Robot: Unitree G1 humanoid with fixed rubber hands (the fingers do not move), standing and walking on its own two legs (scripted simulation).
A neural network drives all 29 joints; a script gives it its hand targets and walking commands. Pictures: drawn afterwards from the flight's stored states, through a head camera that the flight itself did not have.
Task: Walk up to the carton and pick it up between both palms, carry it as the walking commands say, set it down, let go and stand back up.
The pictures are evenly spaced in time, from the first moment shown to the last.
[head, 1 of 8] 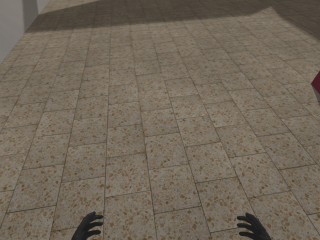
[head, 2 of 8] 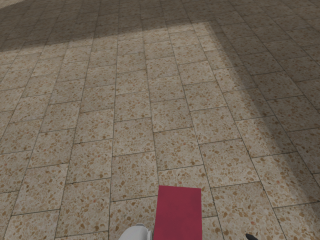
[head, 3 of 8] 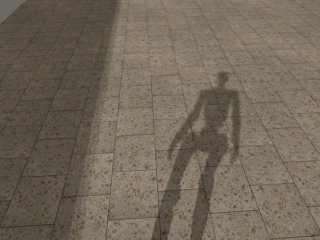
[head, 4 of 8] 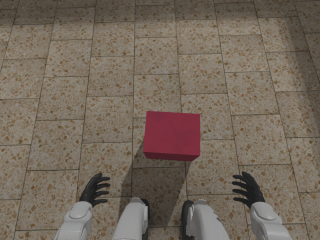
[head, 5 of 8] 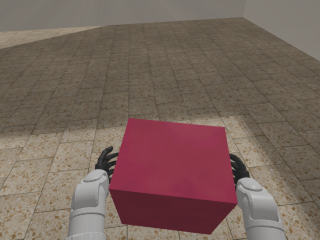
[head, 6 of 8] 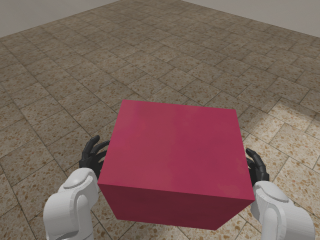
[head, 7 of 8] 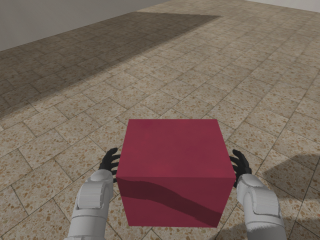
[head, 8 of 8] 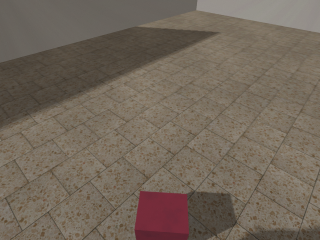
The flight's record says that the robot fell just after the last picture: no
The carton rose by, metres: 0.71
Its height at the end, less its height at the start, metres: +0.00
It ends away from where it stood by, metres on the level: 1.48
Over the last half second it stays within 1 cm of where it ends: yes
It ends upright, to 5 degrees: yes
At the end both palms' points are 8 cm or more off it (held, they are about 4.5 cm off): yes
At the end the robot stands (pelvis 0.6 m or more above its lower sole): yes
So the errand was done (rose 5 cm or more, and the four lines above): yes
